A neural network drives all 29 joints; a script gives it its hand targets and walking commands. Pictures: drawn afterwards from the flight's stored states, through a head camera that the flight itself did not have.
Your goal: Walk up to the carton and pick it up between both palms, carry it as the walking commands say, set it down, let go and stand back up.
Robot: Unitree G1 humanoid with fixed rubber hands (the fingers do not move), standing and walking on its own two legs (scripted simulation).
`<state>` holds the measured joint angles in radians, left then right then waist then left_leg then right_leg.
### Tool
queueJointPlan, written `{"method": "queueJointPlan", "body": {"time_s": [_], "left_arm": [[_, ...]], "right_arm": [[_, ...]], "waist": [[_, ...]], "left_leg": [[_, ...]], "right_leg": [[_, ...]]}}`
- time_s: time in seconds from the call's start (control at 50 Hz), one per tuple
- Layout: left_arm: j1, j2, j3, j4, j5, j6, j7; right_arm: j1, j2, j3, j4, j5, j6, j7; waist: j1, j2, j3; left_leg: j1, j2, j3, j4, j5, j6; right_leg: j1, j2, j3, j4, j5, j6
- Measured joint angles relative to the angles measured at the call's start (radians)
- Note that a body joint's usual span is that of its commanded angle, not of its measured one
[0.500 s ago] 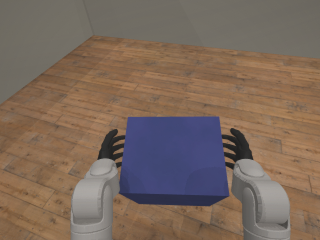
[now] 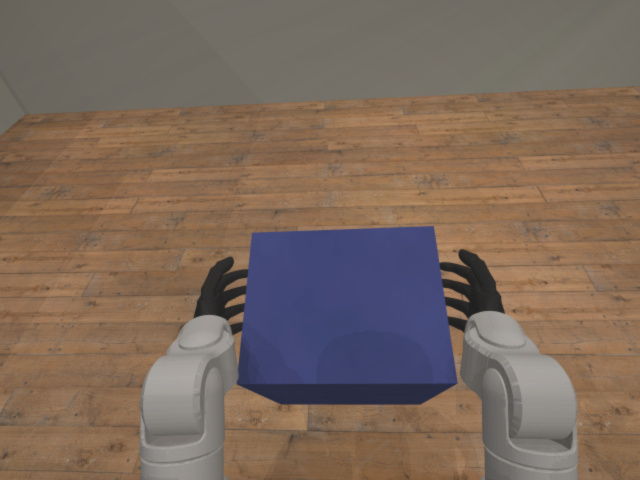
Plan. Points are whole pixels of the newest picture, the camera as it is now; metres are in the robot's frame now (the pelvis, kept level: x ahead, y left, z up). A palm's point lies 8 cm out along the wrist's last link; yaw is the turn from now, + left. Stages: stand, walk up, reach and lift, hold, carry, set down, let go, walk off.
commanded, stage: carry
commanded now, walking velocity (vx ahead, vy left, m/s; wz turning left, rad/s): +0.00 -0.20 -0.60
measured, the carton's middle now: (346, 328) +0.30 -0.01 +0.03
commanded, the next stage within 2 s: none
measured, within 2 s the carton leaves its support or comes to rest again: neither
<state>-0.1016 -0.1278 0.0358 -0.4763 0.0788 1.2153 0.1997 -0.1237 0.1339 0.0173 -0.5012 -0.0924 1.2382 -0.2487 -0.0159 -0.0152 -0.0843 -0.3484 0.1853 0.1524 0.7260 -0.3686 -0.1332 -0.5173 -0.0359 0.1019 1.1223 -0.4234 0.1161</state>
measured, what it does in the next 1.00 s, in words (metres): steps to the right, turning right: right foot, then left foot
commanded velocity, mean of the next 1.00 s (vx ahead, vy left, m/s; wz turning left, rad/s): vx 0.00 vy -0.20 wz -0.60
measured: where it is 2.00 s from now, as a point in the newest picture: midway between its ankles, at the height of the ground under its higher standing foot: outside the picture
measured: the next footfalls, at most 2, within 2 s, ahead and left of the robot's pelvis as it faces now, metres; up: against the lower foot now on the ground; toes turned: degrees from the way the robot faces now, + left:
right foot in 0.02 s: +0.03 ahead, -0.16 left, +0.00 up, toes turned -2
left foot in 0.42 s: +0.00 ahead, +0.01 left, +0.00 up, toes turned -6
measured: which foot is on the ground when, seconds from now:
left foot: down 0.00-0.02, up 0.04-0.40, down 0.42-0.58, up 0.60-1.00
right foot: up 0.00-0.00, down 0.02-0.36, up 0.38-0.56, down 0.58-1.00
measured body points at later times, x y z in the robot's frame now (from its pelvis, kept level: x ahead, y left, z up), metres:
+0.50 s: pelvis -0.06 -0.15 +0.00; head -0.06 -0.15 +0.45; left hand +0.25 -0.09 +0.10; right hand +0.16 -0.37 +0.11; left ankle -0.04 +0.02 -0.70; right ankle -0.15 -0.25 -0.64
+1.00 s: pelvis -0.16 -0.23 +0.04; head -0.12 -0.27 +0.49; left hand +0.16 -0.26 +0.11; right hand +0.01 -0.51 +0.12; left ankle -0.13 -0.11 -0.64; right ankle -0.13 -0.31 -0.70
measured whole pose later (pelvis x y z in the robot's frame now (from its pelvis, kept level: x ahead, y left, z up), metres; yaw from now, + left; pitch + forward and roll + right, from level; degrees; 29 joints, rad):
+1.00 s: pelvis -0.16 -0.23 +0.04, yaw -30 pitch +8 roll +3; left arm -0.13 -0.13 0.02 -0.43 0.06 1.21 0.23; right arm -0.13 0.13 0.00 -0.46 -0.10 1.19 -0.27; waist -0.01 -0.04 -0.05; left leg -0.52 -0.03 0.10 0.89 -0.46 -0.10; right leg -0.42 0.10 0.15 0.34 -0.04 -0.03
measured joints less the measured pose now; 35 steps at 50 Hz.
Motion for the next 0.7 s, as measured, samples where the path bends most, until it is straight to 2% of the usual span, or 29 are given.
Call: {"method": "queueJointPlan", "body": {"time_s": [0.02,0.04,0.06,0.08,0.12,0.18,0.24,0.3,0.32,0.34,0.36,0.38,0.4,0.42,0.44,0.46,0.48,0.5,0.54,0.56,0.58,0.6,0.64,0.66,0.7], "left_arm": [[-0.001,0.000,0.000,0.000,0.000,0.018,0.003],[-0.003,-0.001,0.000,0.001,0.000,0.031,0.007],[-0.007,-0.003,-0.002,0.014,-0.003,0.034,0.007],[-0.009,-0.003,-0.006,0.038,-0.009,0.035,0.005],[-0.007,-0.003,-0.010,0.073,-0.018,0.035,0.003],[-0.009,-0.003,-0.010,0.067,-0.020,0.023,0.012],[-0.021,-0.004,-0.010,0.060,-0.020,-0.001,0.021],[-0.029,-0.005,-0.010,0.060,-0.017,-0.018,0.021],[-0.030,-0.005,-0.010,0.060,-0.016,-0.020,0.020],[-0.030,-0.005,-0.010,0.060,-0.014,-0.020,0.020],[-0.030,-0.006,-0.009,0.058,-0.010,-0.020,0.021],[-0.030,-0.006,-0.005,0.048,-0.007,-0.020,0.022],[-0.032,-0.006,-0.005,0.035,-0.007,-0.020,0.024],[-0.040,-0.005,-0.006,0.030,-0.009,-0.020,0.021],[-0.048,-0.005,-0.005,0.030,-0.008,-0.020,0.018],[-0.049,-0.005,0.000,0.032,-0.004,-0.020,0.017],[-0.040,-0.004,0.010,0.031,-0.002,-0.019,0.012],[-0.027,-0.003,0.013,0.030,-0.002,-0.018,0.008],[-0.018,-0.002,0.013,0.029,-0.007,0.001,0.007],[-0.019,-0.002,0.013,0.029,-0.010,0.008,0.011],[-0.022,-0.003,0.012,0.030,-0.014,0.013,0.014],[-0.025,-0.005,0.006,0.034,-0.018,0.014,0.017],[-0.025,-0.004,-0.011,0.049,-0.025,0.014,0.019],[-0.025,-0.004,-0.012,0.049,-0.026,0.014,0.020],[-0.026,-0.005,-0.012,0.046,-0.027,0.008,0.023]], "right_arm": [[0.000,-0.001,0.002,0.010,-0.002,0.009,0.000],[0.000,-0.002,0.004,0.019,-0.005,0.014,0.000],[0.001,-0.003,0.003,0.029,-0.015,0.014,-0.001],[0.003,-0.004,0.000,0.047,-0.030,0.016,-0.006],[0.008,-0.003,-0.004,0.056,-0.037,0.031,-0.012],[0.008,-0.004,-0.004,0.054,-0.028,0.011,-0.013],[0.008,-0.004,-0.004,0.054,-0.022,-0.032,-0.015],[0.008,-0.004,-0.004,0.054,-0.021,-0.057,-0.017],[0.008,-0.004,-0.004,0.054,-0.020,-0.059,-0.018],[0.008,-0.004,-0.004,0.053,-0.018,-0.060,-0.019],[0.006,-0.004,-0.004,0.053,-0.012,-0.059,-0.019],[-0.002,-0.004,-0.003,0.052,-0.005,-0.060,-0.020],[-0.013,-0.003,-0.004,0.046,-0.003,-0.060,-0.023],[-0.017,-0.001,-0.006,0.034,-0.007,-0.061,-0.027],[-0.017,-0.001,-0.006,0.031,-0.011,-0.061,-0.027],[-0.016,0.000,-0.005,0.032,-0.008,-0.056,-0.024],[-0.016,0.000,-0.004,0.032,0.000,-0.043,-0.017],[-0.016,0.001,-0.002,0.031,0.002,-0.031,-0.013],[-0.016,0.001,-0.003,0.033,0.000,-0.014,-0.009],[-0.016,0.000,-0.003,0.033,-0.002,-0.008,-0.009],[-0.016,-0.001,-0.003,0.033,-0.005,-0.007,-0.008],[-0.015,-0.002,-0.005,0.036,-0.015,-0.007,-0.008],[-0.010,-0.002,-0.014,0.042,-0.031,-0.008,-0.012],[-0.010,-0.002,-0.015,0.042,-0.031,-0.008,-0.012],[-0.010,-0.002,-0.015,0.041,-0.027,-0.019,-0.012]], "waist": [[0.014,0.017,-0.005],[0.028,0.032,-0.008],[0.027,0.050,0.004],[0.015,0.048,0.027],[0.005,0.029,0.055],[0.004,0.026,0.062],[0.003,0.015,0.059],[0.003,0.002,0.052],[0.002,-0.002,0.051],[0.002,-0.006,0.051],[0.002,-0.013,0.056],[0.002,-0.014,0.069],[-0.004,0.009,0.077],[-0.022,0.043,0.071],[-0.037,0.058,0.052],[-0.035,0.024,0.039],[-0.017,-0.019,0.026],[-0.001,-0.039,0.015],[0.016,-0.012,0.011],[0.023,0.011,0.011],[0.028,0.033,0.013],[0.023,0.052,0.028],[0.011,0.033,0.064],[0.011,0.022,0.070],[0.010,0.013,0.070]], "left_leg": [[-0.008,0.034,0.000,0.016,0.002,-0.015],[-0.027,0.069,-0.003,0.051,-0.023,-0.011],[-0.053,0.087,-0.020,0.106,-0.100,0.002],[-0.086,0.063,-0.043,0.188,-0.188,0.005],[-0.169,-0.020,-0.072,0.369,-0.262,0.008],[-0.268,-0.116,-0.075,0.493,-0.160,0.021],[-0.283,-0.160,-0.077,0.494,-0.099,0.026],[-0.278,-0.174,-0.079,0.475,-0.085,0.033],[-0.268,-0.178,-0.079,0.438,-0.091,0.033],[-0.248,-0.181,-0.078,0.371,-0.106,0.034],[-0.205,-0.181,-0.069,0.260,-0.123,0.046],[-0.136,-0.171,-0.053,0.112,-0.097,0.081],[-0.068,-0.140,-0.050,-0.011,-0.001,0.126],[-0.027,-0.095,-0.059,-0.061,0.099,0.166],[-0.003,-0.066,-0.066,-0.071,0.036,0.156],[-0.006,-0.068,-0.053,-0.037,-0.044,0.127],[-0.008,-0.070,-0.027,-0.014,-0.066,0.094],[-0.009,-0.058,-0.009,-0.010,-0.043,0.054],[-0.014,-0.004,-0.001,-0.007,-0.016,0.015],[-0.025,0.031,-0.001,0.005,-0.017,0.008],[-0.046,0.068,-0.003,0.036,-0.021,0.011],[-0.071,0.090,-0.018,0.090,-0.057,0.018],[-0.138,0.034,-0.047,0.285,-0.219,0.019],[-0.178,-0.003,-0.051,0.379,-0.248,0.019],[-0.245,-0.071,-0.052,0.480,-0.200,0.024]], "right_leg": [[0.035,-0.021,-0.017,-0.135,0.000,-0.005],[0.065,-0.017,-0.043,-0.228,-0.068,-0.026],[0.067,0.008,-0.064,-0.243,-0.099,-0.071],[0.067,0.016,-0.076,-0.239,-0.081,-0.103],[0.066,0.022,-0.082,-0.284,0.002,-0.140],[0.079,0.057,-0.068,-0.456,0.121,-0.165],[0.108,0.092,-0.044,-0.586,0.216,-0.181],[0.126,0.122,-0.017,-0.662,0.269,-0.190],[0.129,0.131,-0.007,-0.684,0.286,-0.176],[0.129,0.140,0.004,-0.704,0.305,-0.139],[0.125,0.151,0.016,-0.711,0.325,-0.068],[0.097,0.171,0.013,-0.638,0.316,0.030],[0.047,0.201,-0.015,-0.440,0.250,0.088],[0.008,0.214,-0.042,-0.229,0.143,0.081],[-0.013,0.198,-0.054,-0.058,0.076,0.057],[-0.015,0.151,-0.035,0.058,0.043,0.035],[-0.016,0.104,-0.010,0.111,0.026,0.017],[-0.011,0.062,-0.006,0.089,0.008,0.003],[0.033,0.002,-0.044,-0.127,-0.009,-0.016],[0.056,-0.004,-0.061,-0.246,-0.011,-0.020],[0.073,0.006,-0.081,-0.333,-0.029,-0.041],[0.074,0.030,-0.096,-0.344,-0.024,-0.076],[0.075,0.032,-0.093,-0.352,0.029,-0.134],[0.074,0.033,-0.083,-0.381,0.058,-0.144],[0.079,0.039,-0.062,-0.469,0.118,-0.146]]}}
